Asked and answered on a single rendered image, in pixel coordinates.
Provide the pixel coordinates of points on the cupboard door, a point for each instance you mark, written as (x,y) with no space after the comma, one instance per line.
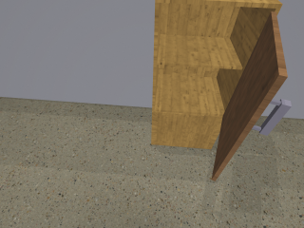
(260,81)

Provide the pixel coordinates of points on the handle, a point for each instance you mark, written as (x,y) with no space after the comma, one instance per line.
(281,108)

